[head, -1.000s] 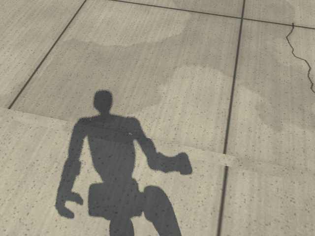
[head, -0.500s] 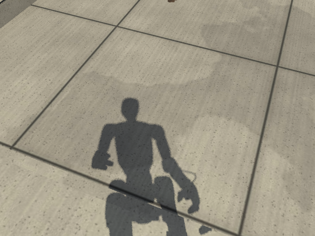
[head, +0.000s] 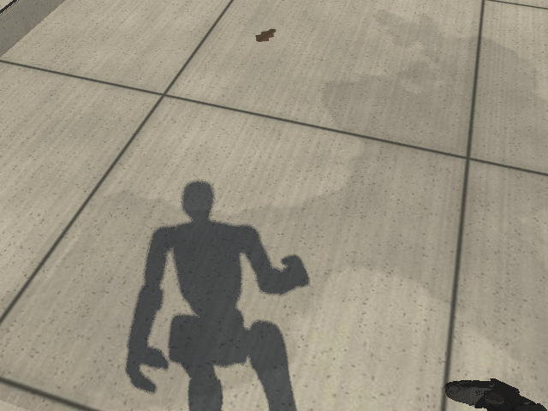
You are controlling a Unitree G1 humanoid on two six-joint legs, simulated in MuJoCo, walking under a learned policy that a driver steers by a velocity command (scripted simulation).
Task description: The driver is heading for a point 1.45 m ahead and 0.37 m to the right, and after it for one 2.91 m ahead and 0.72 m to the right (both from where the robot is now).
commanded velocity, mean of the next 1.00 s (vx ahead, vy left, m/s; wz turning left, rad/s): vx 0.43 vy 0.00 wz -0.35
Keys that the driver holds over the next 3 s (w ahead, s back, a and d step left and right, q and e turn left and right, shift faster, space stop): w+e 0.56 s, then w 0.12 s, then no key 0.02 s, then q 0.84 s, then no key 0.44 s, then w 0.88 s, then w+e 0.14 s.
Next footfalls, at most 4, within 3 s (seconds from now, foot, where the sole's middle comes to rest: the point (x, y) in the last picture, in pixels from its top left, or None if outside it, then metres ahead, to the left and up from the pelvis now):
0.60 right None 0.44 -0.30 -0.93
1.00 left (372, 352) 0.73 -0.21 -0.93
1.46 right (447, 375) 0.67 -0.41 -0.93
1.88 left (354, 368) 0.68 -0.16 -0.93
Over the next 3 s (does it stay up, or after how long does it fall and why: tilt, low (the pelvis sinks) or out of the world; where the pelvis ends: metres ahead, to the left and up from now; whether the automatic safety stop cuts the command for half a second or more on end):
stays up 1.07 -0.27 -0.15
